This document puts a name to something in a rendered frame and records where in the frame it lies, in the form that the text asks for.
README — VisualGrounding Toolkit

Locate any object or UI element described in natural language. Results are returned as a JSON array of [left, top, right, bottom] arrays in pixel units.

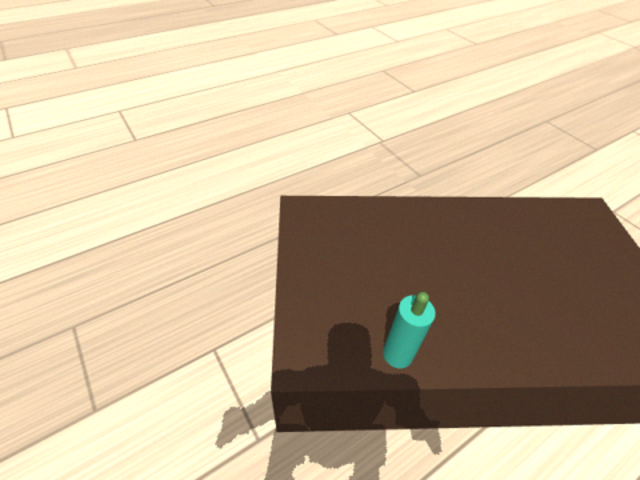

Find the bottle
[[383, 292, 435, 369]]

